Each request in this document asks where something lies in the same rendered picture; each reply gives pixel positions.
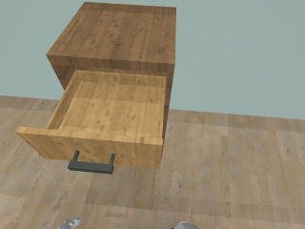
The cabinet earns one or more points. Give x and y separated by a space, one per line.
118 38

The left robot hand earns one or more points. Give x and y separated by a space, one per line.
70 223

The handle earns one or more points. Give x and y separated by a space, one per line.
91 167

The drawer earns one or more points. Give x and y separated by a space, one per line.
100 114

